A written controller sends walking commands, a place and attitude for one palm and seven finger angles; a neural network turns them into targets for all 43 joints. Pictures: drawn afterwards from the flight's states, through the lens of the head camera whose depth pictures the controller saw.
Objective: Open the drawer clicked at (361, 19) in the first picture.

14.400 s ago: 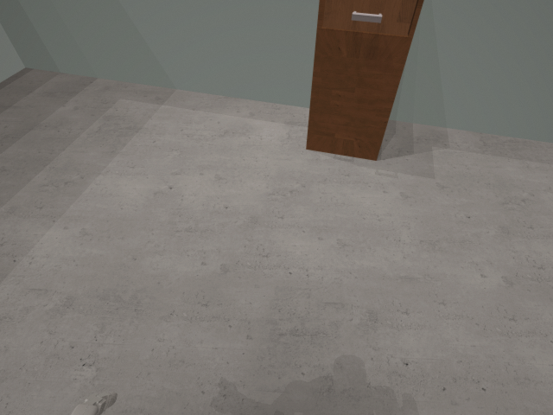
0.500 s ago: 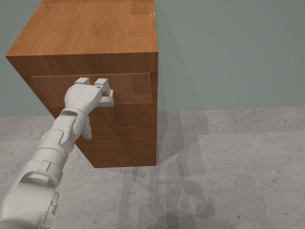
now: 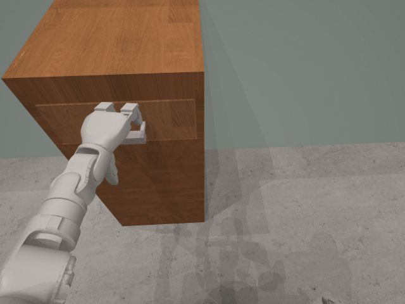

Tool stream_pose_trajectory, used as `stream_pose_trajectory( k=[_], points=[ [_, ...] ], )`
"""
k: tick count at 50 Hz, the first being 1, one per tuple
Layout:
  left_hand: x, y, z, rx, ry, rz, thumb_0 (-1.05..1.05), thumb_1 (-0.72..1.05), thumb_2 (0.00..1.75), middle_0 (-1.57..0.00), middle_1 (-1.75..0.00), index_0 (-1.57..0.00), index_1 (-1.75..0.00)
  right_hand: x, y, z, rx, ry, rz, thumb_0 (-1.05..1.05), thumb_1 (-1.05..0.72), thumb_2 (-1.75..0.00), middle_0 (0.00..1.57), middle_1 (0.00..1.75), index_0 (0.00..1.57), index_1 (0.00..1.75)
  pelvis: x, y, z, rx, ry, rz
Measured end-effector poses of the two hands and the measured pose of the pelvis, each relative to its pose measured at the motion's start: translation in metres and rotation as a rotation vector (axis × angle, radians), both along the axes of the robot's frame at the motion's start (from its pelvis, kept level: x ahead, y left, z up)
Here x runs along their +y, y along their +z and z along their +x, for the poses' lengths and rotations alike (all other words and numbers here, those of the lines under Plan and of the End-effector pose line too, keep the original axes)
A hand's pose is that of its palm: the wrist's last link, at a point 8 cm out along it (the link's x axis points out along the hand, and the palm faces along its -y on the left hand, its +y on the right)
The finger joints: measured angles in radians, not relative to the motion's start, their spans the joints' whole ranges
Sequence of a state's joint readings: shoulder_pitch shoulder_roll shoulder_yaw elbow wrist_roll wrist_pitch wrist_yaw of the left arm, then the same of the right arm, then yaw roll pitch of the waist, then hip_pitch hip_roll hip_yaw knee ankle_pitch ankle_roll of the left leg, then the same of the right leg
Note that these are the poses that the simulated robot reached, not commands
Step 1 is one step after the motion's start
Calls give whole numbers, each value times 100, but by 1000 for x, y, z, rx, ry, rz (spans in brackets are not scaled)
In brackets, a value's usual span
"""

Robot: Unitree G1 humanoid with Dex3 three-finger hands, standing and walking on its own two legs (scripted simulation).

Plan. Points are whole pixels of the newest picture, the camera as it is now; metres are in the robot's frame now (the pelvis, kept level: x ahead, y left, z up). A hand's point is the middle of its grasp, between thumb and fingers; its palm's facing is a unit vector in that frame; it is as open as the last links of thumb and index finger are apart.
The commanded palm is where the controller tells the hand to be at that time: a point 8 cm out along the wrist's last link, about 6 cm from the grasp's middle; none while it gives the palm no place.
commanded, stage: move the hooked fingers above the handle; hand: left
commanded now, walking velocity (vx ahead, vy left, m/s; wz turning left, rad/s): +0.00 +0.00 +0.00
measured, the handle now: (121, 131) +0.50 +0.21 +0.00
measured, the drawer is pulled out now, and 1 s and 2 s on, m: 0.00 0.00 0.00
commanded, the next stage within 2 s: lower the fingers behind the handle in 0.76 s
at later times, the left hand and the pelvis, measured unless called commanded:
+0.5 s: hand (115, 132) +0.45 +0.20 +0.06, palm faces +0.08 -0.06 -0.99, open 13.8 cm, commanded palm +0.43 +0.24 +0.12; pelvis +0.01 +0.00 +0.00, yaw -1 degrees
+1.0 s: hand (117, 138) +0.45 +0.20 +0.05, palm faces +0.00 -0.07 -1.00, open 13.8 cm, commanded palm +0.42 +0.22 +0.11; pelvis +0.01 +0.01 +0.00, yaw +0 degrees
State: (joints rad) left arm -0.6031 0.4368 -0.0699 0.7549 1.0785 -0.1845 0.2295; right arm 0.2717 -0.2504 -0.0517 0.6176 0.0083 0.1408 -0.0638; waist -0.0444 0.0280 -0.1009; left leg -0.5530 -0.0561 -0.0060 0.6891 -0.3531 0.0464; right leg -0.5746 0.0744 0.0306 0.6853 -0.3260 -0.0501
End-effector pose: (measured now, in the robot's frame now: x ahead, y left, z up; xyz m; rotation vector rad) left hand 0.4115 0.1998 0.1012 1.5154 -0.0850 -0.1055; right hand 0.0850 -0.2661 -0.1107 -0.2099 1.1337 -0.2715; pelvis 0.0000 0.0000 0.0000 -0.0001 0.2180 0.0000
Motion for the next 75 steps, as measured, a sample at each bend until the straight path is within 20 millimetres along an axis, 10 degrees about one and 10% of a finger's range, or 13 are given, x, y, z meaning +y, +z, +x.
stream_pose_trajectory(
  k=[6,21,27,35,47,58,75],
  points=[
    [48,26,13,-154,231,74,0,-49,30,-32,-120,-33,-121,1,-17,-5,67,15,37,0,-91,-90,20,30,20,30,1,-4,0,37,10,-2],
    [-15,-6,12,95,-5,-32,0,-49,30,-32,-120,-33,-122,6,0,2,12,-14,23,1,-91,-90,20,30,20,30,1,3,9,-4,-3,-1],
    [13,14,16,-134,63,24,0,-49,30,-38,-124,-32,-120,6,-13,0,45,-2,32,0,-91,-90,20,30,20,30,4,-3,7,34,-10,-1],
    [40,12,20,25,317,65,0,-49,30,-36,-123,-34,-123,17,-16,-1,73,-13,96,1,-91,-90,20,30,20,30,4,4,11,16,0,0],
    [-3,7,13,30,33,-20,0,-49,30,-32,-121,-32,-120,6,-2,8,30,6,30,1,-91,-90,20,30,20,30,6,3,14,-6,7,-4],
    [33,-9,10,-4,243,62,0,-49,30,-32,-120,-32,-120,15,-16,4,61,8,87,1,-91,-90,20,30,20,30,6,0,12,36,5,-5],
    [13,-30,16,-8,152,22,0,-49,30,-32,-120,-32,-120,5,-18,-15,81,-21,51,0,-91,-90,20,30,20,30,5,-7,11,65,-10,-4]
  ],
)
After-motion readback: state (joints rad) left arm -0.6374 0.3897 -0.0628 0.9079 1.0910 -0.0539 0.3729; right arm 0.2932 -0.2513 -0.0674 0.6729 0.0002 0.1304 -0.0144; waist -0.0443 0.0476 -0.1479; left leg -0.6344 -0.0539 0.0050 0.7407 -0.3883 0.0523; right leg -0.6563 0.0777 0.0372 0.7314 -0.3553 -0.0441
